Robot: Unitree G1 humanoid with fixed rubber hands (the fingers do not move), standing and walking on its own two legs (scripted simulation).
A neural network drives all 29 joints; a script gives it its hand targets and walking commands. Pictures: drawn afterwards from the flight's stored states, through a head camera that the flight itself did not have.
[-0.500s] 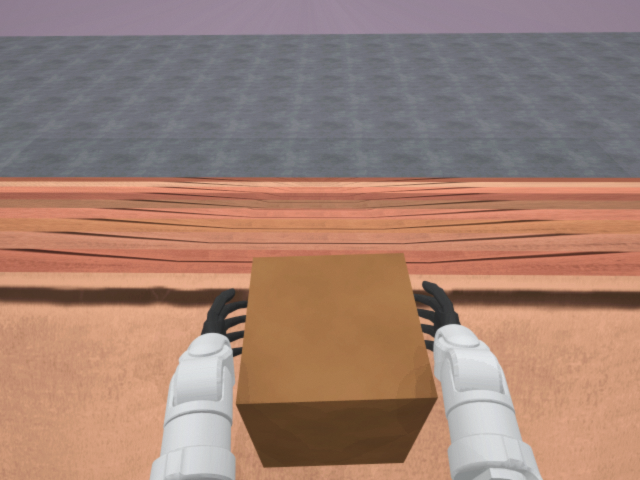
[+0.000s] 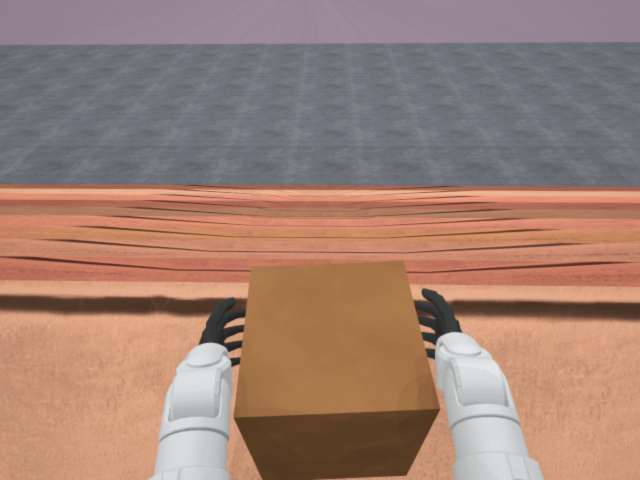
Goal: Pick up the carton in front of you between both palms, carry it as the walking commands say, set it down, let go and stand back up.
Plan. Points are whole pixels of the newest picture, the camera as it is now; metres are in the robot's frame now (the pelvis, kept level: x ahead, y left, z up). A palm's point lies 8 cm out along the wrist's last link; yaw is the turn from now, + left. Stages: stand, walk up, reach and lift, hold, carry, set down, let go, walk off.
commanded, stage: reach and lift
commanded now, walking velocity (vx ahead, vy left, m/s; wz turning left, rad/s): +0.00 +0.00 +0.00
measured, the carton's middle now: (331, 374) +0.29 +0.00 -0.04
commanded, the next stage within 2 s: hold in 0.10 s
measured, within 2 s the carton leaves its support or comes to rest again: neither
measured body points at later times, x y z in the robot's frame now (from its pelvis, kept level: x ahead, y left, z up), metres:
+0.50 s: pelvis -0.01 +0.00 +0.00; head -0.06 +0.01 +0.45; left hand +0.29 +0.15 +0.04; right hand +0.29 -0.15 +0.04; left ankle +0.01 +0.13 -0.75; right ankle +0.00 -0.13 -0.75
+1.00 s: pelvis +0.11 -0.01 -0.01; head +0.07 -0.01 +0.44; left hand +0.39 +0.13 +0.08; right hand +0.38 -0.17 +0.08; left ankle +0.06 +0.11 -0.75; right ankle +0.01 -0.11 -0.72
